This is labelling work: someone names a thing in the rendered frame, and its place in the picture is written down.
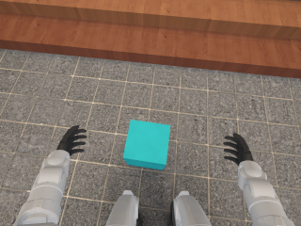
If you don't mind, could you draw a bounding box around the left robot forearm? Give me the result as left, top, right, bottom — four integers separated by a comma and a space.
13, 150, 71, 226

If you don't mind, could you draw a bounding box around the left robot hand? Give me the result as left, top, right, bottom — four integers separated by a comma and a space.
56, 125, 87, 156

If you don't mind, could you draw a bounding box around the robot thigh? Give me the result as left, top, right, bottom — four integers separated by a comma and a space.
105, 194, 139, 226
173, 195, 212, 226

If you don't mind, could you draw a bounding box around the right robot forearm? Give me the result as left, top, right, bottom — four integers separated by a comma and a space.
238, 160, 295, 226

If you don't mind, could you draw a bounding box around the left robot thigh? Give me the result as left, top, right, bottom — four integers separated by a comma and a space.
105, 194, 139, 226

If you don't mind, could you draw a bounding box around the carton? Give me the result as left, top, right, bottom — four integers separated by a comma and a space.
122, 120, 170, 170

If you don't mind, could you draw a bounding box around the right robot hand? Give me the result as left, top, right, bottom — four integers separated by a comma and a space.
223, 133, 254, 166

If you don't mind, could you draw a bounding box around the right robot thigh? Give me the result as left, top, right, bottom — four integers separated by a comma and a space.
173, 195, 212, 226

